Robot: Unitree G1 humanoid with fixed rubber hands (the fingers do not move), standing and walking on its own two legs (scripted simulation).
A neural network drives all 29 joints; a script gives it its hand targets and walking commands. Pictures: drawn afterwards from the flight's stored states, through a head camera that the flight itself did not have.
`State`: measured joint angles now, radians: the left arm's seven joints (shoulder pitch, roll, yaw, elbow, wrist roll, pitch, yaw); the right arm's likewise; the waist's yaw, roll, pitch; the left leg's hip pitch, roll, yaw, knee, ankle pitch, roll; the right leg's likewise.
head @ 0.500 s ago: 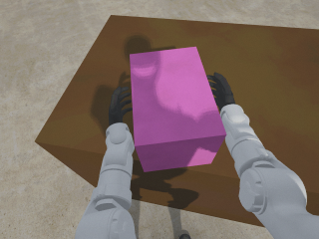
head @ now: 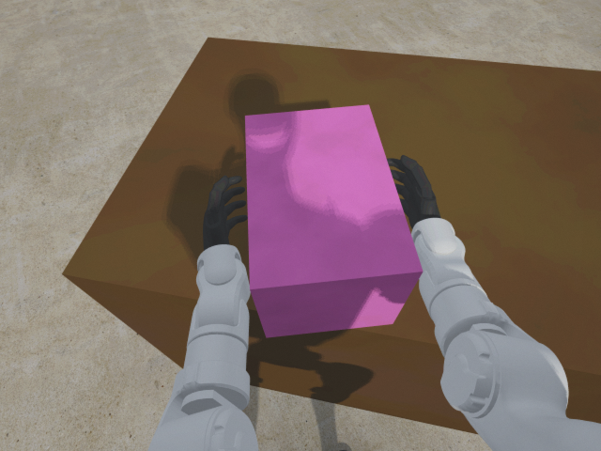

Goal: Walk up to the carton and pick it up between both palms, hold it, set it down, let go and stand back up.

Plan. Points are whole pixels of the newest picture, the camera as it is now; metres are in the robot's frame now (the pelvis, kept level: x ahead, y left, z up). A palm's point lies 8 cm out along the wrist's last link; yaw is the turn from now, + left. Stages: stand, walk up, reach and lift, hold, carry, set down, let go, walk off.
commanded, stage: reach and lift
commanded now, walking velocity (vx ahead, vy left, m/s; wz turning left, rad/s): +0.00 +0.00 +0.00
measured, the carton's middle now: (318, 219) +0.43 +0.03 +0.02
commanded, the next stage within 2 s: none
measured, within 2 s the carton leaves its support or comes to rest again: leaves its support in 0.82 s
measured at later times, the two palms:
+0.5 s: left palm (219, 238) +0.37 +0.16 +0.05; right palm (420, 213) +0.43 -0.11 +0.04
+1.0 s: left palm (217, 244) +0.36 +0.16 +0.05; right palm (421, 212) +0.42 -0.10 +0.06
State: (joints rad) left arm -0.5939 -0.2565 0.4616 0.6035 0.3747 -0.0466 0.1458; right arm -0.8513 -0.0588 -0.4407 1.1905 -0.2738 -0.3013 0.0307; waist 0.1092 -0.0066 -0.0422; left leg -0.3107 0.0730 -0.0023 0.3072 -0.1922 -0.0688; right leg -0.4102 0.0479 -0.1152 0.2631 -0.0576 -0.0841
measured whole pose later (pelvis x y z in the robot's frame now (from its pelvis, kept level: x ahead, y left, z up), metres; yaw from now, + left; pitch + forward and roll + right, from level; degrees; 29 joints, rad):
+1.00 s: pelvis -0.02 +0.00 +0.00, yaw +1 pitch +15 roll +0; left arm -0.63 -0.23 0.45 0.72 0.33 -0.19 0.18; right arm -0.93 -0.11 -0.37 1.38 -0.28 -0.48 -0.05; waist 0.10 -0.02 -0.10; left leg -0.42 0.06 -0.01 0.32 -0.16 -0.07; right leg -0.50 0.04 -0.13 0.24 -0.01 -0.08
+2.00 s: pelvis -0.02 +0.03 +0.00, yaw +3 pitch -5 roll -1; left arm -0.67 -0.11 0.29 0.48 0.31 0.36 0.09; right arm -0.75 -0.01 -0.21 0.93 -0.01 0.03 -0.14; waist -0.06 -0.06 0.01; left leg -0.05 0.03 -0.04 0.36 -0.22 -0.02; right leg -0.11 0.00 -0.15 0.26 -0.07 -0.03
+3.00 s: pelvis -0.03 +0.05 +0.00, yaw +3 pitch -11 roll -1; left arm -0.68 -0.09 0.29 0.22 0.39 0.61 -0.04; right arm -0.69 0.05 -0.16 0.68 0.02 0.19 -0.17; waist -0.10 -0.07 0.12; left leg 0.07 0.01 -0.04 0.34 -0.22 0.00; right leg 0.02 -0.02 -0.14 0.25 -0.07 -0.01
